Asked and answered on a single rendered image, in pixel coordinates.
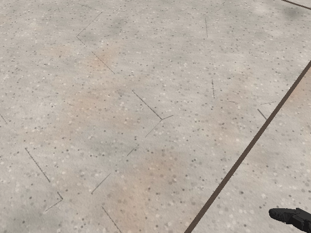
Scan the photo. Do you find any robot right hand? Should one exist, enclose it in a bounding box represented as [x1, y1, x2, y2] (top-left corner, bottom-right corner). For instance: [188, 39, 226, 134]
[269, 208, 311, 233]

